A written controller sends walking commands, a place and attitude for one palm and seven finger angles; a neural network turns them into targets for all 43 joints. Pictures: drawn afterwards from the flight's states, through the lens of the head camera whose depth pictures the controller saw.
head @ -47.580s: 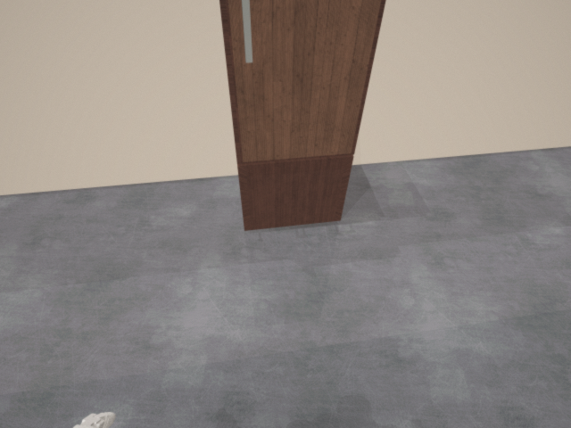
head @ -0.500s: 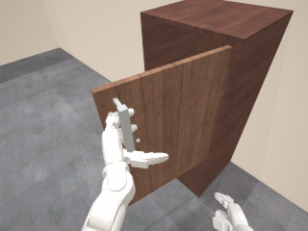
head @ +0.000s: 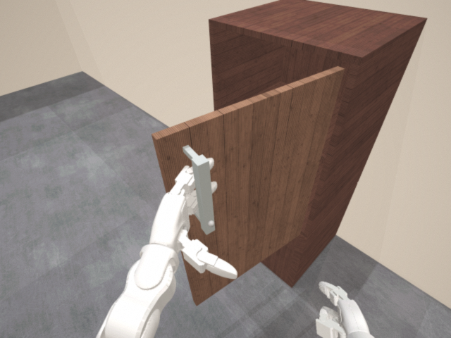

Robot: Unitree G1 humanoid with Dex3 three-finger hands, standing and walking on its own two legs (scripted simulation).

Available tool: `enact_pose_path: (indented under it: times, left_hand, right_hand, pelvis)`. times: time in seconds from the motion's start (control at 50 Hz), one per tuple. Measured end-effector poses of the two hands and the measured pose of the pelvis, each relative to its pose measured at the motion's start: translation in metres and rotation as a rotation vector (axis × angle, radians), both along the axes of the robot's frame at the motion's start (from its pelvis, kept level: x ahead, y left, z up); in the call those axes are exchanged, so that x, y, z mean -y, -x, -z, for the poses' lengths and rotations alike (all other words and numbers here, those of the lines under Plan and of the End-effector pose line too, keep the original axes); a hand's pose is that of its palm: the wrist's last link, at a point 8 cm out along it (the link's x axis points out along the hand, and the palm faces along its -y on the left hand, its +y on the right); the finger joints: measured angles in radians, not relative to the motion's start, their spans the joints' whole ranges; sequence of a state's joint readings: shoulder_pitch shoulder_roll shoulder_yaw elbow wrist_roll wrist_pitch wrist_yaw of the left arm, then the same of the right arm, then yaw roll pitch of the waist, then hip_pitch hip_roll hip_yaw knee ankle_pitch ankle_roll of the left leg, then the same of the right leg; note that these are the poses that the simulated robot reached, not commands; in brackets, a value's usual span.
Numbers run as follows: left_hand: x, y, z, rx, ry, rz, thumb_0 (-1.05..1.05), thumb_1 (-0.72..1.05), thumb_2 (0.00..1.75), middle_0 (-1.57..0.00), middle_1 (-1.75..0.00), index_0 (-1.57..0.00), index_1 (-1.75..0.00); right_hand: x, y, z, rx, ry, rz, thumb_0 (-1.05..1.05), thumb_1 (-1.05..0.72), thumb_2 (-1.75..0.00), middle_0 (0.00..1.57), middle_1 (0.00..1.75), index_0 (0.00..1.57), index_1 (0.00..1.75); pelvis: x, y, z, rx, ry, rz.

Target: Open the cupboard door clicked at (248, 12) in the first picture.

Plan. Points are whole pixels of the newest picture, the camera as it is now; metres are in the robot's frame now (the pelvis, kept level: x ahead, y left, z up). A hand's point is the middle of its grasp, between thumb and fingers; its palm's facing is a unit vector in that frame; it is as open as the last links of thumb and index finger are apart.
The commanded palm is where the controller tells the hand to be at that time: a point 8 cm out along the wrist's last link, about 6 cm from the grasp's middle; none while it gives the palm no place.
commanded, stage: slide the hand sideways off the handle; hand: left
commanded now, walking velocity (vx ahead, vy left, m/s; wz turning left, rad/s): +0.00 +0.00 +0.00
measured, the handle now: (199, 192) +0.32 +0.08 +0.14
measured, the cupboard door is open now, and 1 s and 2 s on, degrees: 80 80 80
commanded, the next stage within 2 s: draw the hand back to the body in 1.00 s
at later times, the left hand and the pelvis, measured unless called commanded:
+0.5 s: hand (196, 237) +0.23 +0.07 +0.14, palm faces -0.09 -1.00 +0.01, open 15.9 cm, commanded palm +0.18 +0.14 +0.14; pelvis +0.00 -0.01 +0.00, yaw -2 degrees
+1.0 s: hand (144, 258) +0.20 +0.14 +0.13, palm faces +0.01 -1.00 -0.06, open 16.3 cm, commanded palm +0.15 +0.19 +0.14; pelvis +0.02 -0.03 +0.00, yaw +0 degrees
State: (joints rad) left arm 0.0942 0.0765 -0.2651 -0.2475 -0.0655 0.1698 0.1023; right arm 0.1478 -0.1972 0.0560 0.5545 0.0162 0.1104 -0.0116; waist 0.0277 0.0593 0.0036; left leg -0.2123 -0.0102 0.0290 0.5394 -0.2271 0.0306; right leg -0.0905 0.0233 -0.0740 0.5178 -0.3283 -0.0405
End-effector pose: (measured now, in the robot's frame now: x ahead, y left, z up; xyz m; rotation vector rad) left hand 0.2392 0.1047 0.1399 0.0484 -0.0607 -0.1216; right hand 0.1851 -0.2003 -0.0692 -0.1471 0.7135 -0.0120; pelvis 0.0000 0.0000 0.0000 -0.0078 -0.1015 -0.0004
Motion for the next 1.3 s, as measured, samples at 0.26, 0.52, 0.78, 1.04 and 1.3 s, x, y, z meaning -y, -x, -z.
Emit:
enact_pose_path:
  times: [0.26, 0.52, 0.78, 1.04, 1.3]
  left_hand:
    - [0.004, 0.020, 0.001, -0.011, 0.066, -0.008, -0.02, -0.50, 0.30, -0.20, -0.36, -0.19, -0.33]
    - [-0.021, 0.031, 0.002, -0.033, 0.057, -0.046, -0.02, -0.50, 0.30, -0.24, -0.35, -0.24, -0.34]
    - [-0.059, 0.063, 0.006, -0.028, -0.011, -0.167, -0.02, -0.50, 0.30, -0.20, -0.33, -0.18, -0.31]
    - [-0.092, 0.068, 0.012, -0.055, -0.004, -0.137, -0.02, -0.50, 0.30, -0.15, -0.31, -0.15, -0.30]
    - [-0.100, 0.071, 0.002, 0.009, -0.006, -0.121, -0.02, -0.50, 0.30, -0.15, -0.30, -0.15, -0.30]
  right_hand:
    - [-0.006, 0.005, -0.011, 0.041, -0.024, -0.005, 0.01, -0.90, -0.90, 0.20, 0.30, 0.20, 0.30]
    - [0.013, -0.002, -0.012, 0.051, -0.010, 0.019, 0.01, -0.90, -0.90, 0.20, 0.30, 0.20, 0.30]
    - [0.040, -0.008, -0.007, 0.101, 0.028, 0.017, 0.01, -0.90, -0.90, 0.20, 0.30, 0.20, 0.30]
    - [0.047, -0.011, -0.005, 0.143, 0.044, 0.045, 0.01, -0.90, -0.90, 0.20, 0.30, 0.20, 0.30]
    - [0.015, -0.016, -0.012, 0.210, 0.029, 0.001, 0.01, -0.90, -0.90, 0.20, 0.30, 0.20, 0.30]
  pelvis:
    - [-0.001, 0.003, -0.001, -0.008, -0.001, 0.032]
    - [0.012, -0.005, -0.002, -0.023, -0.003, 0.038]
    - [0.027, -0.012, 0.002, -0.033, 0.002, 0.007]
    - [0.024, -0.022, 0.003, -0.060, 0.001, 0.006]
    - [0.007, -0.013, 0.004, -0.059, 0.008, -0.005]
